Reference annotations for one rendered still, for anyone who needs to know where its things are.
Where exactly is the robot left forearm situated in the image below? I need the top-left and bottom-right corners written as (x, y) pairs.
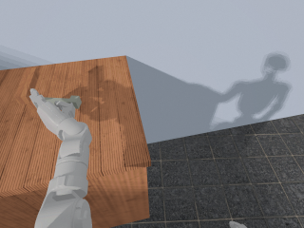
top-left (34, 117), bottom-right (92, 228)

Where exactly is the counter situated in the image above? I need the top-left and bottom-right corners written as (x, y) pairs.
top-left (0, 55), bottom-right (151, 228)

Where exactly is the robot left hand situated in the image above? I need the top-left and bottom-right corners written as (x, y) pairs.
top-left (29, 88), bottom-right (76, 135)

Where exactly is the robot left upper arm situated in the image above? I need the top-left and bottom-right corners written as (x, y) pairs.
top-left (35, 198), bottom-right (92, 228)

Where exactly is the tap lever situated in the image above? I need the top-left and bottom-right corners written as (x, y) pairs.
top-left (45, 95), bottom-right (82, 109)

